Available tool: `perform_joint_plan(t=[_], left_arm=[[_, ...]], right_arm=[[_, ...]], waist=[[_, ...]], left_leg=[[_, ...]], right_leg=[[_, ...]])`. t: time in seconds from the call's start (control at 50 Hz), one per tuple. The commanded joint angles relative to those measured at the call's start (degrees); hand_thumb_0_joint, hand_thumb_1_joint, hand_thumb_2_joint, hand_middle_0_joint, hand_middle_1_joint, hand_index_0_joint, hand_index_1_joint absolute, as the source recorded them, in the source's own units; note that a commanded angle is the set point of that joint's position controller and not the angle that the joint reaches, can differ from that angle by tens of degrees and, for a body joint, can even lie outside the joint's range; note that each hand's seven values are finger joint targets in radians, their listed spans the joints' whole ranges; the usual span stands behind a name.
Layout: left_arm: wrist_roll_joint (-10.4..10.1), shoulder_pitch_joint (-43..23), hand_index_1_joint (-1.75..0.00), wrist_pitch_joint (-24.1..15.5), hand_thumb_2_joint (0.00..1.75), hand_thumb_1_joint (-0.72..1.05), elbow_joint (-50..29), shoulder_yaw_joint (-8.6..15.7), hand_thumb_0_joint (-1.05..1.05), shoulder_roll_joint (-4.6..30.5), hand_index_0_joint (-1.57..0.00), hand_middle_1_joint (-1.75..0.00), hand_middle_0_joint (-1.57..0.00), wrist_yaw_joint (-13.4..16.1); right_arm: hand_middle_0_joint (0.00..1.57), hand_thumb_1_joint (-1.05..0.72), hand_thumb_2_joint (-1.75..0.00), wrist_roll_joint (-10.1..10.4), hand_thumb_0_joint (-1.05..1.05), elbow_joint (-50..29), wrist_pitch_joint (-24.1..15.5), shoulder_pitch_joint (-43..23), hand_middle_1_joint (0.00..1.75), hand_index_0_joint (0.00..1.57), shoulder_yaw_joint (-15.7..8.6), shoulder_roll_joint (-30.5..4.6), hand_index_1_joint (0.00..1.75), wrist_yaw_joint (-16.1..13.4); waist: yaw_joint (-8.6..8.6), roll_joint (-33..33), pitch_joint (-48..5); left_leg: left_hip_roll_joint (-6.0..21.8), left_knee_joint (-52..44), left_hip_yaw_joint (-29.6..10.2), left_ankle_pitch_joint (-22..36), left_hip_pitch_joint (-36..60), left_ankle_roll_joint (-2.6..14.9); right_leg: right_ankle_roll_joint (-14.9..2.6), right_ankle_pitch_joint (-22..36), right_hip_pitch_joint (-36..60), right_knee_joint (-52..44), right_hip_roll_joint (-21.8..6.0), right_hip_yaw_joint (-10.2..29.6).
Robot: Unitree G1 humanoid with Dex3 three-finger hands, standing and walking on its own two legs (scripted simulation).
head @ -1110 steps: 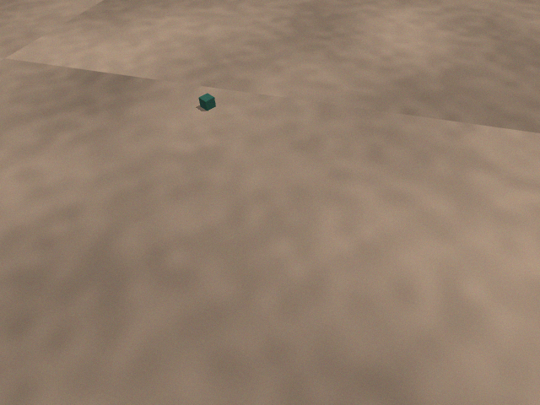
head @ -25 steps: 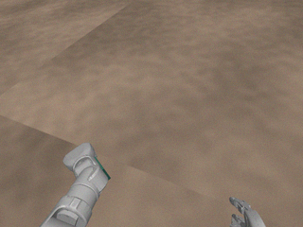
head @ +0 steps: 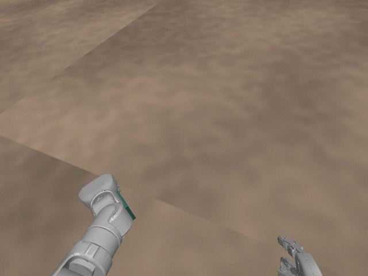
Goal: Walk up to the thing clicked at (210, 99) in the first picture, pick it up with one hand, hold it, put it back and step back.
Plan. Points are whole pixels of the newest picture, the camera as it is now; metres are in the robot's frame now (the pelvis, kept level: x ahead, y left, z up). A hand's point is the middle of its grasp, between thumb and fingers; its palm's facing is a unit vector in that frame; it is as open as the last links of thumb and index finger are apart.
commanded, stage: hold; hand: left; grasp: from above
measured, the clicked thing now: (113, 211) +0.30 +0.23 -0.07
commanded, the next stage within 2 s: crouch in 0.14 s
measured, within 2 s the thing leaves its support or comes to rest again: neither
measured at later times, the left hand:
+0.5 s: hand (114, 213) +0.29 +0.22 -0.07, palm faces -0.34 -0.30 -0.89, open 10.1 cm
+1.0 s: hand (139, 228) +0.34 +0.22 -0.30, palm faces -0.30 -0.28 -0.91, open 10.1 cm
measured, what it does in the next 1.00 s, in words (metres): lowers itself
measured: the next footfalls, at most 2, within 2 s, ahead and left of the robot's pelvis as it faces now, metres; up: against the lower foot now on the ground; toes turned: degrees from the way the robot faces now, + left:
none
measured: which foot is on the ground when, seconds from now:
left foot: down 0.00-1.00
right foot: down 0.00-1.00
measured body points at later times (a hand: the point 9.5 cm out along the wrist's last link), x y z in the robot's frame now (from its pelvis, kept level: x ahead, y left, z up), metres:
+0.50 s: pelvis +0.00 +0.00 +0.00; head +0.02 -0.02 +0.45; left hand +0.30 +0.23 -0.01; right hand +0.15 -0.23 -0.12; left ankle +0.01 +0.14 -0.73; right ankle -0.01 -0.13 -0.73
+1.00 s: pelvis -0.06 +0.00 -0.17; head +0.10 +0.01 +0.25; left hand +0.35 +0.23 -0.25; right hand -0.01 -0.27 -0.29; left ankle +0.01 +0.14 -0.73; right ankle -0.01 -0.13 -0.73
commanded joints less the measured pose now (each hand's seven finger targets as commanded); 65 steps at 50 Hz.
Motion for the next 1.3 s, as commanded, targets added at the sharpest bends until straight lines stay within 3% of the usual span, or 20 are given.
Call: perform_joint_plan(t=[0.0,0.16,0.2,0.24,0.26,0.32,0.36,0.46,0.52,0.58,0.64,0.7,0.76,0.86,1.0,1.04,1.06,1.12,1.22,1.28], left_arm=[[3.19,-22.07,-0.69,0.16,0.80,0.66,-8.87,2.26,0.00,8.51,-1.06,-0.66,-1.09,2.78],[2.75,-21.08,-0.68,0.13,0.78,0.64,-5.63,2.72,0.00,8.49,-1.05,-0.64,-1.09,3.75],[2.59,-22.11,-0.66,-0.44,0.77,0.63,-7.15,3.37,0.00,9.39,-1.05,-0.63,-1.08,4.05],[2.55,-22.00,-0.70,-0.74,0.75,0.59,-9.59,3.00,0.00,8.70,-0.96,-0.72,-0.97,4.58],[2.70,-19.90,-0.62,-0.34,0.67,0.64,-5.95,2.59,0.00,7.44,-1.03,-0.64,-1.02,4.89],[2.25,-20.04,-0.57,-0.94,0.63,0.72,-3.98,3.24,0.00,7.69,-1.11,-0.58,-1.09,6.26],[1.70,-18.99,-0.56,-1.37,0.63,0.71,-0.35,2.95,0.00,5.96,-1.10,-0.57,-1.09,7.57],[0.82,-21.76,-0.51,-3.15,0.55,0.67,6.15,4.75,0.00,5.79,-1.07,-0.52,-1.06,12.72],[0.42,-25.46,-0.51,-5.12,0.53,0.64,11.30,5.70,0.00,5.27,-1.05,-0.53,-1.04,15.60],[0.96,-28.91,-0.51,-8.02,0.52,0.67,16.98,7.03,0.00,4.85,-1.07,-0.53,-1.05,18.53],[2.43,-29.95,-0.50,-11.61,0.54,0.69,21.93,8.89,0.00,4.00,-1.10,-0.52,-1.08,21.94],[3.63,-32.67,-0.54,-13.98,0.64,0.70,26.01,11.70,0.00,5.80,-1.12,-0.54,-1.12,25.87],[3.39,-36.98,-0.56,-14.62,0.68,0.71,29.39,14.41,0.00,7.28,-1.13,-0.56,-1.14,29.53],[0.48,-43.33,-0.58,-15.80,0.70,0.64,33.44,18.21,0.00,10.42,-1.08,-0.57,-1.09,33.19],[-0.76,-49.42,-0.65,-18.20,0.70,0.61,34.76,20.94,0.00,15.35,-1.07,-0.65,-1.06,33.07],[-0.05,-49.43,-0.62,-18.67,0.67,0.62,35.58,22.13,0.00,18.03,-1.07,-0.62,-1.07,32.55],[-0.28,-50.14,-0.63,-19.02,0.68,0.62,35.31,21.39,0.00,17.26,-1.07,-0.63,-1.07,31.98],[0.95,-50.13,-0.60,-19.94,0.67,0.56,37.44,23.41,0.00,22.10,-1.04,-0.60,-1.04,31.48],[1.71,-51.55,-0.60,-21.34,0.65,0.50,39.63,23.62,0.00,21.77,-0.99,-0.61,-0.99,30.36],[2.98,-54.19,-0.59,-22.95,0.64,0.44,38.69,24.37,0.00,25.10,-0.95,-0.58,-0.95,29.30]], right_arm=[[0.20,-0.91,-0.91,-0.07,0.00,-7.55,-3.17,-6.07,0.30,0.20,-2.27,-5.97,0.30,-0.07],[0.20,-0.91,-0.91,-0.17,0.00,-7.34,-3.30,-5.47,0.30,0.20,-2.37,-6.23,0.30,0.24],[0.20,-0.91,-0.91,-0.30,0.00,-7.34,-3.36,-5.22,0.30,0.20,-2.52,-6.26,0.30,0.21],[0.20,-0.85,-0.89,-0.34,0.00,-7.77,-3.42,-5.73,0.30,0.20,-2.56,-6.04,0.30,0.23],[0.20,-0.87,-0.89,-0.34,0.00,-7.47,-3.31,-5.24,0.30,0.20,-2.55,-6.23,0.30,0.39],[0.20,-0.87,-0.89,-0.66,0.00,-6.76,-3.48,-4.55,0.30,0.20,-2.74,-6.33,0.30,0.47],[0.20,-0.87,-0.89,-0.75,0.00,-6.43,-3.88,-3.88,0.30,0.20,-2.65,-6.26,0.30,0.53],[0.20,-0.87,-0.89,-1.37,0.00,-3.94,-4.71,-1.02,0.30,0.20,-3.37,-6.87,0.30,0.96],[0.20,-0.87,-0.89,-1.74,0.00,-2.22,-4.97,1.68,0.30,0.20,-3.99,-7.15,0.30,1.16],[0.20,-0.87,-0.89,-2.41,0.00,-0.51,-5.30,4.44,0.30,0.20,-4.69,-7.26,0.30,1.59],[0.20,-0.88,-0.89,-3.59,0.00,0.04,-5.39,5.63,0.30,0.20,-5.85,-7.32,0.30,2.30],[0.20,-0.88,-0.89,-4.75,0.00,-0.21,-5.28,6.60,0.30,0.20,-6.74,-7.63,0.30,3.26],[0.20,-0.88,-0.90,-5.77,0.00,-0.08,-5.18,6.43,0.30,0.20,-7.21,-7.99,0.30,4.43],[0.20,-0.89,-0.90,-7.07,0.00,1.62,-5.32,6.41,0.30,0.20,-7.47,-9.35,0.30,5.40],[0.20,-0.90,-0.90,-8.21,0.00,3.88,-5.63,6.68,0.30,0.20,-7.47,-9.61,0.30,5.85],[0.20,-0.90,-0.90,-8.62,0.00,4.48,-5.64,6.89,0.30,0.20,-7.09,-9.47,0.30,6.05],[0.20,-0.90,-0.90,-8.85,0.00,4.44,-5.73,6.36,0.30,0.20,-6.99,-9.28,0.30,6.12],[0.20,-0.90,-0.90,-9.36,0.00,4.84,-5.83,6.61,0.30,0.20,-6.59,-9.69,0.30,6.28],[0.20,-0.90,-0.90,-9.94,0.00,4.89,-6.57,7.08,0.30,0.20,-5.90,-9.37,0.30,6.92],[0.20,-0.90,-0.90,-10.02,0.00,5.18,-6.96,7.34,0.30,0.20,-5.74,-10.12,0.30,7.24]], waist=[[-0.13,-3.88,-14.94],[-0.50,-4.70,-14.02],[0.17,-2.37,-14.72],[0.55,-1.84,-16.37],[-0.49,-3.42,-14.62],[-0.59,-4.61,-13.18],[-1.34,-6.74,-11.59],[-2.20,-6.53,-12.22],[-3.76,-7.34,-12.63],[-5.31,-6.00,-14.48],[-5.73,-3.80,-18.37],[-5.88,-2.02,-22.60],[-6.48,0.84,-27.91],[-8.85,2.49,-37.08],[-11.16,4.08,-44.01],[-11.14,5.77,-44.07],[-11.90,5.75,-43.14],[-12.47,4.48,-42.19],[-14.11,5.55,-43.13],[-13.68,7.77,-44.47]], left_leg=[[-3.14,-2.45,1.14,14.11,6.07,2.59],[-3.00,-2.35,1.01,13.77,4.96,2.43],[-2.96,-2.42,1.17,13.41,5.35,2.20],[-2.69,-2.55,0.99,14.23,6.38,1.95],[-2.71,-2.28,1.05,14.29,5.76,2.14],[-2.69,-2.08,1.06,13.32,4.22,2.17],[-2.73,-1.63,1.17,12.19,3.16,2.35],[-2.76,0.06,1.63,11.02,1.07,2.03],[-2.65,2.79,1.81,10.40,-1.85,2.11],[-2.22,9.05,1.85,10.99,-7.86,1.71],[-1.87,18.44,1.90,10.18,-16.49,0.97],[-1.55,26.69,1.74,6.69,-25.71,0.53],[-1.00,32.48,0.55,5.42,-31.28,0.04],[-0.56,41.43,-0.70,0.50,-41.69,0.12],[-0.24,51.69,-1.22,-6.68,-53.15,0.59],[-0.09,54.74,-1.48,-6.98,-55.18,0.73],[-0.06,55.91,-1.81,-9.23,-57.16,0.97],[-0.17,60.81,-1.84,-12.50,-64.39,1.63],[0.09,67.78,-2.41,-13.87,-69.43,1.84],[0.15,70.31,-2.61,-14.96,-71.13,1.77]], right_leg=[[-1.00,15.28,4.24,-4.16,3.65,-0.81],[-1.14,14.51,4.08,-3.95,3.86,-0.93],[-1.45,13.82,3.90,-3.96,3.72,-0.86],[-1.60,14.20,4.56,-3.61,3.99,-1.15],[-1.48,14.50,3.84,-3.55,4.00,-1.00],[-1.45,13.88,3.22,-3.61,4.01,-1.08],[-1.12,13.38,2.33,-3.71,3.81,-0.97],[-1.27,13.07,0.32,-2.18,3.37,-0.52],[-1.20,13.49,-2.42,-0.54,3.13,-0.12],[-1.56,14.54,-8.74,5.15,3.16,0.44],[-2.36,13.15,-17.29,14.54,3.34,0.52],[-2.84,9.69,-25.68,22.77,3.58,0.25],[-3.40,7.78,-33.20,29.11,4.13,-0.55],[-3.59,3.50,-43.27,38.24,4.86,-1.97],[-2.82,-3.28,-52.85,47.39,4.81,-2.77],[-2.91,-3.78,-56.31,50.17,4.67,-3.12],[-2.99,-6.26,-58.59,51.04,4.69,-3.24],[-2.68,-10.41,-62.67,54.07,4.76,-2.65],[-2.51,-11.63,-70.02,60.47,4.68,-3.31],[-2.73,-13.02,-72.94,63.69,4.79,-3.77]])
